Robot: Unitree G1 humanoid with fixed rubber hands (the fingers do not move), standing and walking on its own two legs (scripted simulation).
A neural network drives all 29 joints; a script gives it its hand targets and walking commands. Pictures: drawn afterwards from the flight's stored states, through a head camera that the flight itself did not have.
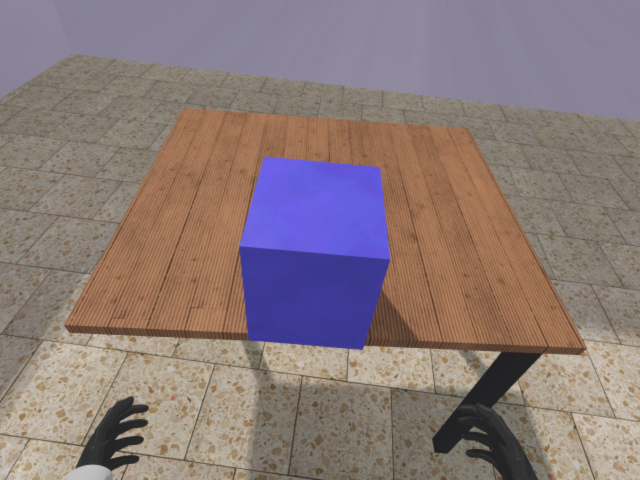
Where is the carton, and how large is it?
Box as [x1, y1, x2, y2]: [239, 157, 389, 349]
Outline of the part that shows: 264,157 239,245 248,339 362,349 389,261 379,167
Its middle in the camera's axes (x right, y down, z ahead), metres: -0.01 +0.02 +0.64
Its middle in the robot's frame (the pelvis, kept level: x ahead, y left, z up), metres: +0.46 -0.01 +0.01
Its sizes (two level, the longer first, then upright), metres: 0.205 0.190 0.223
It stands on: a table, 0.67 m high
